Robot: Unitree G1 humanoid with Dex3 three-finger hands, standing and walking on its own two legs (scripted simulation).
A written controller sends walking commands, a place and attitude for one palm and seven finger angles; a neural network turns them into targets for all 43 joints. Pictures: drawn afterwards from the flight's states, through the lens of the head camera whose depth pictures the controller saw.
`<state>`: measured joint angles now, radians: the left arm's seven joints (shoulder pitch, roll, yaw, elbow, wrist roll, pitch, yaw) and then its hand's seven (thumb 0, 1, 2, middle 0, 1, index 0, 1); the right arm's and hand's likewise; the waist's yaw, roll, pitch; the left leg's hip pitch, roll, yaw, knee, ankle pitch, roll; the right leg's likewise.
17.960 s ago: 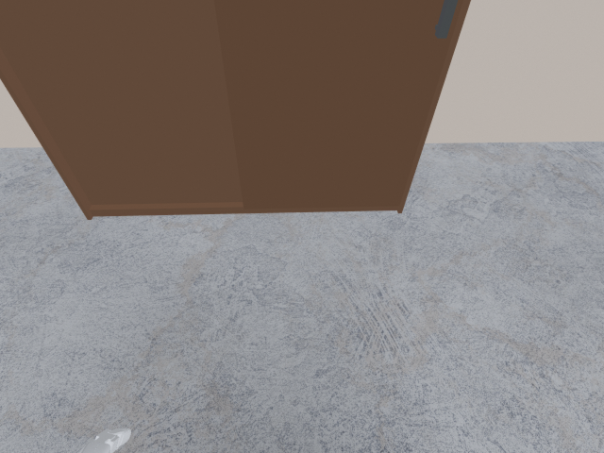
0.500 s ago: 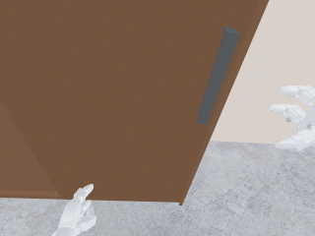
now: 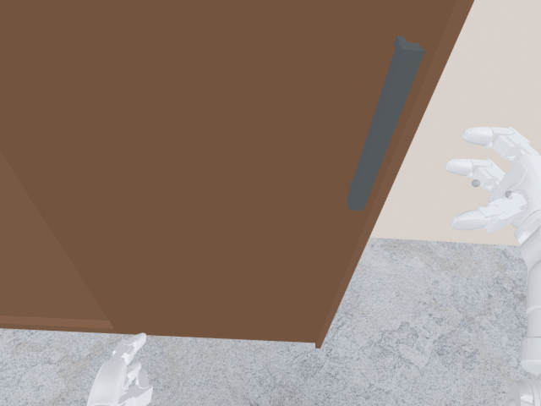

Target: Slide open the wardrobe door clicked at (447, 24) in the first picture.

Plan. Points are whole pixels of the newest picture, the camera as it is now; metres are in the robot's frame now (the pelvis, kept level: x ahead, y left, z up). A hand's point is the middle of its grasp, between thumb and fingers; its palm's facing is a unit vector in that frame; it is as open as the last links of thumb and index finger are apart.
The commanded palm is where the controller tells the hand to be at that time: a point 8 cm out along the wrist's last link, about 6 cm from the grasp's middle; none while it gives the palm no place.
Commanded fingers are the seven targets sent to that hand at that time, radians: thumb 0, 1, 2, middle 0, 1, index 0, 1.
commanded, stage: move the hooked fingers beside the handle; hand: right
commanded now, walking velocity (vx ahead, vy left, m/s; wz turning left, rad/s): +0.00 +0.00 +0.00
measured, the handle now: (374, 134) +0.49 -0.13 +0.19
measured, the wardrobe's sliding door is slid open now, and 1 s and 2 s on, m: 0.00 0.00 0.00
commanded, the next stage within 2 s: feel for the door with the fingertips in 1.38 s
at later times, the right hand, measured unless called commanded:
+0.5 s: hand (446, 163) +0.41 -0.22 +0.20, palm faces +0.01 +1.00 +0.00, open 14.0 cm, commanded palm +0.40 -0.26 +0.20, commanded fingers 0.00 0.50 -0.30 0.30 1.20 0.30 1.20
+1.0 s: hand (433, 160) +0.43 -0.21 +0.19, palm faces +0.01 +1.00 +0.00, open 14.0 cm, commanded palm +0.41 -0.26 +0.20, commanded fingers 0.00 0.50 -0.30 0.30 1.20 0.30 1.20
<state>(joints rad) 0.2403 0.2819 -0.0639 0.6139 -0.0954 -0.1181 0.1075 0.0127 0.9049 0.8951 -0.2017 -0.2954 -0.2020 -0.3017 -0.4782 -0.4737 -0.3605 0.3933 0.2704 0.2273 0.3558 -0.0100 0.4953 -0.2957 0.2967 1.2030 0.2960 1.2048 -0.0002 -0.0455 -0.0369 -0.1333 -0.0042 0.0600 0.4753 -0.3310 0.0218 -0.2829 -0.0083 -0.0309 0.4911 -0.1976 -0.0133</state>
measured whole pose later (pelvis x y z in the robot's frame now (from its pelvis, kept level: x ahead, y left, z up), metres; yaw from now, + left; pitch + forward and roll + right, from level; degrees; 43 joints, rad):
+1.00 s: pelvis +0.01 +0.00 +0.00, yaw +1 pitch +2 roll +0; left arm 0.34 0.29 -0.03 0.65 -0.08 -0.05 0.09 0.01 0.91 0.89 -0.20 -0.30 -0.20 -0.30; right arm -0.67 -0.45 -0.33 0.67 0.21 0.12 0.27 -0.01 0.49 -0.30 0.30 1.21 0.29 1.20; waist 0.04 -0.03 -0.05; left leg -0.19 -0.01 0.03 0.49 -0.34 0.02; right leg -0.34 -0.02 -0.05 0.51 -0.22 -0.02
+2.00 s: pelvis +0.00 +0.00 +0.00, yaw +1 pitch +1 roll +0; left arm 0.28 0.27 -0.04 0.64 -0.08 -0.05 0.09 0.01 0.91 0.89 -0.20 -0.30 -0.20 -0.30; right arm -0.71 -0.37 -0.28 0.64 0.20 0.16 0.17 -0.01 0.50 -0.30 0.30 1.20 0.30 1.20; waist 0.04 -0.04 -0.06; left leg -0.18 -0.02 0.04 0.49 -0.33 0.03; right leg -0.32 -0.02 -0.04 0.50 -0.20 -0.01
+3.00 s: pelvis -0.01 +0.00 +0.00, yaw +1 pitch +1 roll +1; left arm 0.30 0.28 -0.03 0.66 -0.08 -0.06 0.08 0.01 0.91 0.89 -0.20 -0.30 -0.20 -0.30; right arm -0.75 -0.34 -0.23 0.67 0.20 0.12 0.16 -0.01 0.50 -0.30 0.30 1.20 0.30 1.21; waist 0.03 -0.04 -0.05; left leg -0.19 -0.02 0.05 0.50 -0.33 0.02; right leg -0.34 -0.02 -0.03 0.52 -0.20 -0.01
